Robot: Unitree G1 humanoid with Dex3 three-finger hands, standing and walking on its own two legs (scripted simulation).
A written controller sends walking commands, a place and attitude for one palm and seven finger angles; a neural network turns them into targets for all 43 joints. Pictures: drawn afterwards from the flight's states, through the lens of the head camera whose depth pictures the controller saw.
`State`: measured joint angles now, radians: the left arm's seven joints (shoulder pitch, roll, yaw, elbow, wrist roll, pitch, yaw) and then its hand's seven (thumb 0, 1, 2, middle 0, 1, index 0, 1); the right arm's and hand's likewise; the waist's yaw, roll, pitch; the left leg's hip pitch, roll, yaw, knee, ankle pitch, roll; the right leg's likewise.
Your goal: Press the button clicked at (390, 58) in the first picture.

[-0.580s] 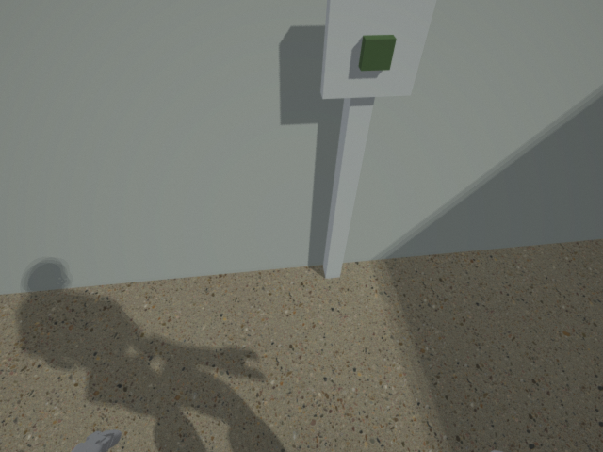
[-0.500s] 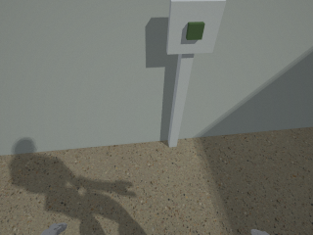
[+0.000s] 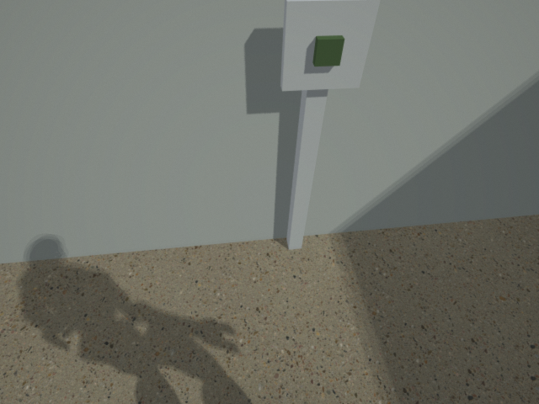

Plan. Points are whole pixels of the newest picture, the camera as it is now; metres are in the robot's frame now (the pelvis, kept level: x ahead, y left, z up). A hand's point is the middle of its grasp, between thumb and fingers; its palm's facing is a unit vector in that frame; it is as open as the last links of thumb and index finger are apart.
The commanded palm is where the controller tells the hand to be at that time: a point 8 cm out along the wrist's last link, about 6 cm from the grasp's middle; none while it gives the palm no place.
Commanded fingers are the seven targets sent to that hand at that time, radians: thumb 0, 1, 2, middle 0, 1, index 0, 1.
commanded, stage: stand and wait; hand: left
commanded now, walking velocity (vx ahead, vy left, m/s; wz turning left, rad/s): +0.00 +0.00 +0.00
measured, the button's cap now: (327, 50) +0.86 -0.09 +0.14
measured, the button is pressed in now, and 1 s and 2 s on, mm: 0 0 0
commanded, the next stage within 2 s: look at it before walking up in 0.46 s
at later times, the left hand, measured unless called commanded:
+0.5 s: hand out of the picture +0.07 +0.23 -0.15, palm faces -0.04 -0.94 -0.33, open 7.4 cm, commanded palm none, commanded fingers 0.00 0.90 0.90 -0.20 -0.30 -0.20 -0.30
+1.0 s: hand out of the picture +0.07 +0.24 -0.15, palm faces -0.04 -0.94 -0.33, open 7.4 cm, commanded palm none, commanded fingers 0.00 0.90 0.90 -0.20 -0.30 -0.20 -0.30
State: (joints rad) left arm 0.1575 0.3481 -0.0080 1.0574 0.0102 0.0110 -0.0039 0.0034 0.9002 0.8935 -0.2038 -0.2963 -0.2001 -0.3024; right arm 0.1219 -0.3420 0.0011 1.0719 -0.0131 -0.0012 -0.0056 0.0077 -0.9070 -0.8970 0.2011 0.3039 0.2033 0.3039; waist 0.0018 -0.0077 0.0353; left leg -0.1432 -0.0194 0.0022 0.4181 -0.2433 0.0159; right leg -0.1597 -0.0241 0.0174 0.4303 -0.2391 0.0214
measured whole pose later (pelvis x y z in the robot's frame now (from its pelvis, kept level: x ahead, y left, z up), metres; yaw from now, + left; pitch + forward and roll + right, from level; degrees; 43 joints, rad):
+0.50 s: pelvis -0.01 -0.01 +0.00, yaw +0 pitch -2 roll +0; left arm 0.13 0.34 -0.01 1.08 0.01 0.00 -0.01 0.00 0.90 0.89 -0.20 -0.30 -0.20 -0.30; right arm 0.13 -0.34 0.00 1.11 -0.01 -0.01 0.00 0.01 -0.91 -0.90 0.20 0.30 0.20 0.30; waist 0.00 0.00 0.03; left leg -0.14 0.00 0.00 0.38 -0.20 0.00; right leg -0.16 -0.01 0.02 0.39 -0.20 0.00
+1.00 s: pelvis +0.00 -0.01 +0.00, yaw -1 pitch -1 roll +0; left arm 0.13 0.35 -0.01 1.09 0.01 0.00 -0.01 0.00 0.90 0.89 -0.20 -0.30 -0.20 -0.30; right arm 0.11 -0.33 0.00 1.12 -0.01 -0.01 0.00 0.01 -0.91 -0.90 0.20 0.30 0.20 0.30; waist 0.00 -0.01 0.03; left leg -0.13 0.00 0.01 0.36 -0.21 0.00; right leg -0.15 0.00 0.02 0.37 -0.20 0.01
